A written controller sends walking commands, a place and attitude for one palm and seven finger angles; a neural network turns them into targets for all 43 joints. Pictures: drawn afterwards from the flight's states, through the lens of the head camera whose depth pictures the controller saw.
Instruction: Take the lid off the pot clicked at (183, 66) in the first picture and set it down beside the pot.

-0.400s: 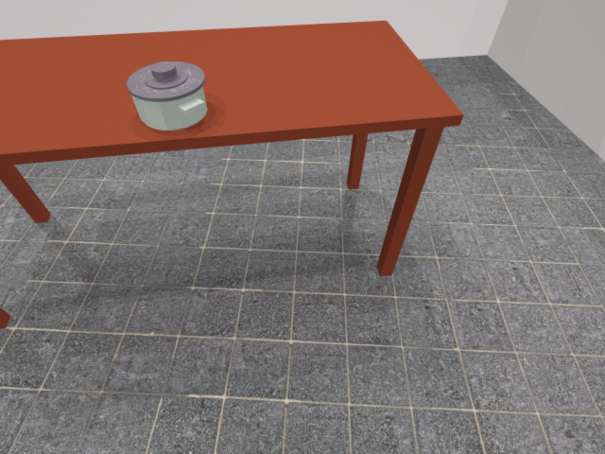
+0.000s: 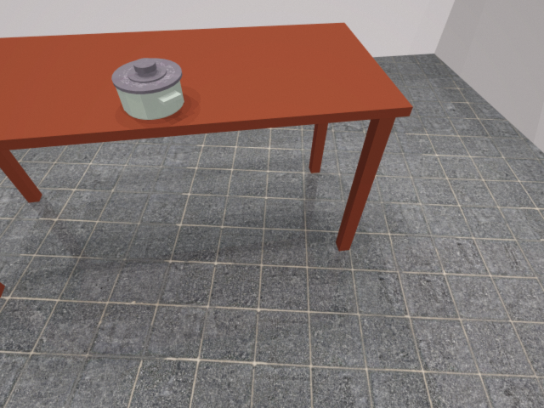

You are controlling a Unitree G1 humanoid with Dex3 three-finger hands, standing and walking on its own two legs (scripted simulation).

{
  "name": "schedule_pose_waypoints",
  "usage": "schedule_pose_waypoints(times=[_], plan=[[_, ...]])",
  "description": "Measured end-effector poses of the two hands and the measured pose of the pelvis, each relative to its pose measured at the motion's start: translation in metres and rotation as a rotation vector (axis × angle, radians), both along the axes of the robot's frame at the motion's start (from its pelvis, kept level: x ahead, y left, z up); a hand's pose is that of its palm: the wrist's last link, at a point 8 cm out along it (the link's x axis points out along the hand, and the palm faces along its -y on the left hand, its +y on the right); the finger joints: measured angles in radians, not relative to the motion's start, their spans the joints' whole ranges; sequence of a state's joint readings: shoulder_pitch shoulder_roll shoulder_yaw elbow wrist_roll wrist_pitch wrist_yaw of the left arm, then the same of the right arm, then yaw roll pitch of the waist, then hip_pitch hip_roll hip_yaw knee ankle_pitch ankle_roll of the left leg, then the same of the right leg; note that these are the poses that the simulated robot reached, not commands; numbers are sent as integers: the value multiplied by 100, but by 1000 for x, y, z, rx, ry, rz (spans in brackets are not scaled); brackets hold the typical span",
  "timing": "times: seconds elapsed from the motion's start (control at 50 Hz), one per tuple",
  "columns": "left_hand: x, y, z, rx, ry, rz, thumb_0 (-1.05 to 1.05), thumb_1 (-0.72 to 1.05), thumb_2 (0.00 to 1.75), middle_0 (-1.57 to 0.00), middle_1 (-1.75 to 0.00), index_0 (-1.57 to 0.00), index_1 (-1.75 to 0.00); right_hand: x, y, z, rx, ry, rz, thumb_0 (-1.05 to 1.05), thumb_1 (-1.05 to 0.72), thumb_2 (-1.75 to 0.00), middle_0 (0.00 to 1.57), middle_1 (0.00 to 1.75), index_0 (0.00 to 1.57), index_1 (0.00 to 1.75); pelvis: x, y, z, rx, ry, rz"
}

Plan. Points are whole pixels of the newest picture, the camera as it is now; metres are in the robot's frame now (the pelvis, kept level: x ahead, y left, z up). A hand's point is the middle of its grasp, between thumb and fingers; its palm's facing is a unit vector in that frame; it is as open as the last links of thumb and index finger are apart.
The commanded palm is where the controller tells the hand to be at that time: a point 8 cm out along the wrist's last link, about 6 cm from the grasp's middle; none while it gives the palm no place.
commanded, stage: look at it before walking up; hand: left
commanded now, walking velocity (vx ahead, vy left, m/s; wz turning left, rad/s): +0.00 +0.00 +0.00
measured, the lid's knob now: (145, 65) +0.85 +0.37 +0.08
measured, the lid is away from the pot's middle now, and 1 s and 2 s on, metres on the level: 0.00 0.00 0.00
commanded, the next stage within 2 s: turn to face it in 0.24 s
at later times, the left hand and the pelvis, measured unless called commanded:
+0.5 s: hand out of the picture +0.07 +0.23 -0.16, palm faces +0.00 -0.95 -0.31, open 7.4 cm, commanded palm none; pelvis +0.00 +0.00 +0.00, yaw +1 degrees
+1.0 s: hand out of the picture -0.02 +0.21 -0.19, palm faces +0.15 -0.96 -0.25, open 7.4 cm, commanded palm none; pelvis -0.02 +0.00 -0.01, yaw +7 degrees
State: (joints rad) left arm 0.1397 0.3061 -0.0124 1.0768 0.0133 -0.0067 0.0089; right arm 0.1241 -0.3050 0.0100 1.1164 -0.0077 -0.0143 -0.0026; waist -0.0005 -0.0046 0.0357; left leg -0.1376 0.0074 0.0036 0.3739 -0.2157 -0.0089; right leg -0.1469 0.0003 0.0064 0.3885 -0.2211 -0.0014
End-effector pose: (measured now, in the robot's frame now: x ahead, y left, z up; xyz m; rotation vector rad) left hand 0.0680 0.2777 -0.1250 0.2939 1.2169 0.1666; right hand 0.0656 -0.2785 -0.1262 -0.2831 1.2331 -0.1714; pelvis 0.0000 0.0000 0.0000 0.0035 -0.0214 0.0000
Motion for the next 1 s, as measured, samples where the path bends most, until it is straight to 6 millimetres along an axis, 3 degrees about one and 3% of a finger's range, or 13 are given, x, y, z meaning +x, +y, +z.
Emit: schedule_pose_waypoints(times=[0.54, 0.82, 1.0], plan=[[-12, -3, -4, -7, 15, 50, 1, 91, 90, -20, -30, -20, -30, -1, 14, -7, 22, 25, 13, 0, -91, -90, 20, 30, 20, 30, 2, 2, -2, 1, 0, 29], [-68, -24, -28, -83, 80, 153, 0, 91, 90, -20, -30, -20, -30, -22, 55, -25, 93, 87, 48, 0, -91, -90, 20, 30, 21, 30, -15, 8, -12, -9, 0, 89], [-98, -23, -29, -66, 107, 218, 1, 91, 90, -20, -30, -20, -30, -29, 57, -25, 96, 99, 75, 0, -91, -90, 20, 30, 21, 30, -23, 2, -13, 1, 16, 129]])
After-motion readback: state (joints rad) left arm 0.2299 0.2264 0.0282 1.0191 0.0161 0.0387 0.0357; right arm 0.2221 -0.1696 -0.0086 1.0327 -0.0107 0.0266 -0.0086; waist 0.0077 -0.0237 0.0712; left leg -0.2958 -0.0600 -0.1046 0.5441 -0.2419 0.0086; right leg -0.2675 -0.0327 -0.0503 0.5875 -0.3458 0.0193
